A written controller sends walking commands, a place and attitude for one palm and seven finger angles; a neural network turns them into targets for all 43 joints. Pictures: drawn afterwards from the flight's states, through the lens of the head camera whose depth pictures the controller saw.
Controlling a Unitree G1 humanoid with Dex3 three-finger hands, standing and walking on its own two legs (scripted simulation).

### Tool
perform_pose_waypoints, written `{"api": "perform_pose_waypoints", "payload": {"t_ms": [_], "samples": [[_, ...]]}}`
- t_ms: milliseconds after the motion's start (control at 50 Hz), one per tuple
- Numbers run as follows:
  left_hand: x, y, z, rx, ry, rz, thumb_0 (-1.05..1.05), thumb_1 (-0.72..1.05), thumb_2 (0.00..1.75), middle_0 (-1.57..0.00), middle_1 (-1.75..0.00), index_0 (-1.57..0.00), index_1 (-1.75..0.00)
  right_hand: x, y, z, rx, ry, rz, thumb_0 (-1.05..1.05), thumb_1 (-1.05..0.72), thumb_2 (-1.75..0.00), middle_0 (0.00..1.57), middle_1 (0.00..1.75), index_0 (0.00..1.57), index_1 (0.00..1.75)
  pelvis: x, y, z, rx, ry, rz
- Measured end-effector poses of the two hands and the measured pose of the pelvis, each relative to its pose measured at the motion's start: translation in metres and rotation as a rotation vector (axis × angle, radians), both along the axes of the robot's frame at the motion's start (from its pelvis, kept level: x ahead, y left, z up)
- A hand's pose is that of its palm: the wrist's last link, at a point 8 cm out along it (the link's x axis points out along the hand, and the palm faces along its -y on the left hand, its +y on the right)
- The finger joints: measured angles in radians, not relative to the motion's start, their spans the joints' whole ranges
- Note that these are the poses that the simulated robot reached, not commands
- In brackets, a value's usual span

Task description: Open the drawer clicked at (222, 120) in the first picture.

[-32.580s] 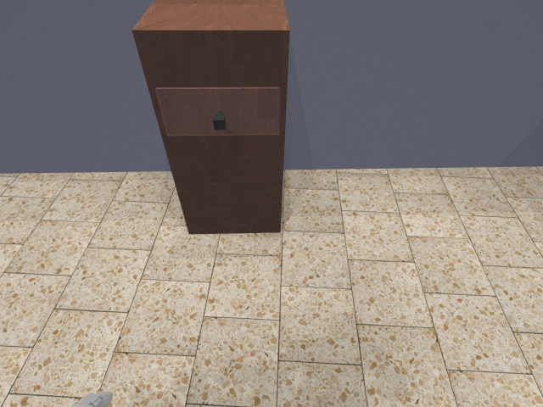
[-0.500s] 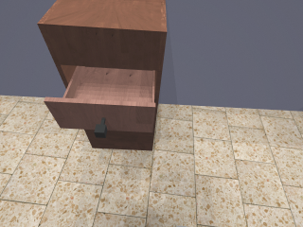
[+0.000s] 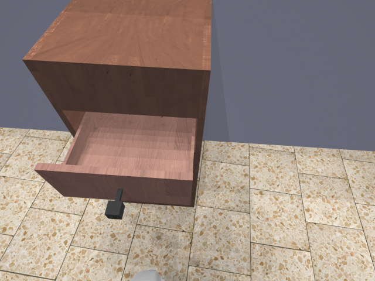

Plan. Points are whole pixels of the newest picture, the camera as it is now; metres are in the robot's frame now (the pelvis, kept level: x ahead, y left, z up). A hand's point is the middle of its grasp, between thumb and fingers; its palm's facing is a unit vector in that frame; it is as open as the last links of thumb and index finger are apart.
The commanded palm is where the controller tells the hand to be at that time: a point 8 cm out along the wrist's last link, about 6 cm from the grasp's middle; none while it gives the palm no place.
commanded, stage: come to a stop and stand still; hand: left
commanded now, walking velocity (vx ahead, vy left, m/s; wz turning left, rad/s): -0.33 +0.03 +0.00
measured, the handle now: (116, 202) +0.30 +0.21 -0.12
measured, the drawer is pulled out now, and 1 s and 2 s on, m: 0.19 0.19 0.19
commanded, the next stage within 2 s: look again from close up in 1.60 s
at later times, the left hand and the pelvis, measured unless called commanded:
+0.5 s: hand out of the picture +0.05 +0.17 -0.16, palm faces +0.02 -0.95 -0.32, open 7.4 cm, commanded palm none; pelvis +0.00 -0.03 -0.01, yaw -2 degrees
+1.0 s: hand out of the picture -0.03 +0.17 -0.17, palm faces -0.01 -0.98 -0.22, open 7.3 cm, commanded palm none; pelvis -0.02 -0.01 +0.00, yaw -2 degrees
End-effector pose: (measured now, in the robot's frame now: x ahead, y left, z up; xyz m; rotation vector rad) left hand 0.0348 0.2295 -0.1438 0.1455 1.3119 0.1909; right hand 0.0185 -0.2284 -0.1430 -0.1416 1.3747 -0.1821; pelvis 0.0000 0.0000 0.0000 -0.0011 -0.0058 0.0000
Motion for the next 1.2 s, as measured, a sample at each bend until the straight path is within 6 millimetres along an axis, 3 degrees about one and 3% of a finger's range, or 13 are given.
{"api": "perform_pose_waypoints", "payload": {"t_ms": [100,200,280,380,540,640,740,860,960,1080,1200], "samples": [[0.000,0.013,-0.014,-0.009,0.080,0.026,0.00,0.92,0.90,-0.20,-0.30,-0.20,-0.30,0.049,0.001,-0.001,-0.041,-0.066,0.036,0.01,-0.93,-0.90,0.19,0.29,0.20,0.30,0.019,0.011,-0.008,0.002,-0.005,-0.007],[0.009,0.020,-0.005,0.023,0.092,0.029,0.01,0.92,0.90,-0.20,-0.30,-0.20,-0.30,0.075,0.005,-0.001,-0.030,-0.091,0.074,0.00,-0.91,-0.90,0.20,0.29,0.20,0.30,0.017,0.007,-0.004,0.000,0.011,-0.006],[0.015,0.021,0.006,0.069,0.065,0.013,0.01,0.91,0.90,-0.20,-0.30,-0.20,-0.30,0.082,-0.003,-0.008,-0.004,-0.112,0.074,0.00,-0.91,-0.90,0.20,0.29,0.20,0.30,0.011,-0.003,-0.004,0.001,0.020,-0.015],[0.014,0.011,0.010,0.136,0.016,-0.026,0.01,0.91,0.90,-0.19,-0.30,-0.20,-0.30,0.080,-0.026,-0.021,0.034,-0.152,0.039,0.00,-0.90,-0.90,0.20,0.29,0.20,0.30,0.006,-0.024,-0.014,0.016,0.018,-0.034],[0.010,-0.025,0.014,0.083,-0.106,-0.074,0.01,0.91,0.90,-0.20,-0.30,-0.20,-0.30,0.076,-0.043,0.002,0.020,-0.272,0.001,0.01,-0.91,-0.90,0.20,0.29,0.20,0.30,-0.001,-0.032,-0.009,0.012,-0.021,-0.038],[0.013,-0.036,-0.002,0.007,-0.153,-0.089,0.01,0.91,0.90,-0.20,-0.30,-0.21,-0.30,0.063,-0.035,0.010,-0.001,-0.304,0.029,0.00,-0.91,-0.90,0.19,0.29,0.20,0.30,-0.011,-0.031,-0.015,-0.022,-0.030,-0.014],[0.006,-0.034,-0.005,-0.026,-0.151,-0.075,0.01,0.92,0.90,-0.20,-0.30,-0.21,-0.30,0.023,-0.024,0.014,-0.010,-0.218,0.058,0.00,-0.91,-0.90,0.20,0.29,0.20,0.30,-0.019,-0.027,-0.008,-0.019,-0.030,-0.023],[-0.027,-0.021,0.001,-0.015,-0.062,-0.077,0.01,0.92,0.90,-0.20,-0.30,-0.21,-0.30,-0.023,-0.024,0.009,-0.015,-0.100,0.034,0.00,-0.92,-0.90,0.20,0.29,0.20,0.30,-0.024,-0.019,-0.003,-0.015,-0.015,-0.029],[-0.060,-0.011,0.003,0.002,0.044,-0.061,0.01,0.91,0.90,-0.20,-0.30,-0.20,-0.30,-0.050,-0.019,0.005,-0.001,-0.019,0.014,0.00,-0.91,-0.90,0.20,0.29,0.20,0.30,-0.022,-0.015,0.000,-0.010,-0.008,-0.032],[-0.082,-0.010,0.003,-0.003,0.131,-0.045,0.01,0.91,0.90,-0.19,-0.30,-0.20,-0.30,-0.062,-0.010,0.003,0.016,0.036,-0.001,0.00,-0.91,-0.90,0.20,0.29,0.20,0.30,-0.015,-0.012,0.001,-0.008,-0.003,-0.036],[-0.080,-0.020,0.000,-0.034,0.151,-0.045,0.01,0.91,0.90,-0.19,-0.30,-0.20,-0.30,-0.052,0.001,0.002,0.031,0.034,-0.007,0.00,-0.91,-0.90,0.20,0.29,0.20,0.30,-0.006,-0.009,0.002,-0.007,-0.006,-0.041]]}}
